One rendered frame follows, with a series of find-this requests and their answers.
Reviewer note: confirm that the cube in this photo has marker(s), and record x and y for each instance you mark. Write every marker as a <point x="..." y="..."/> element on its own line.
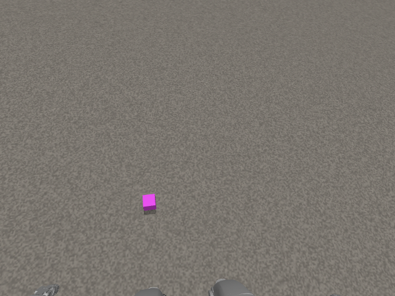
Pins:
<point x="149" y="202"/>

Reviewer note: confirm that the left robot hand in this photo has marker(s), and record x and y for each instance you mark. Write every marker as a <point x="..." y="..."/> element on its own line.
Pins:
<point x="49" y="290"/>

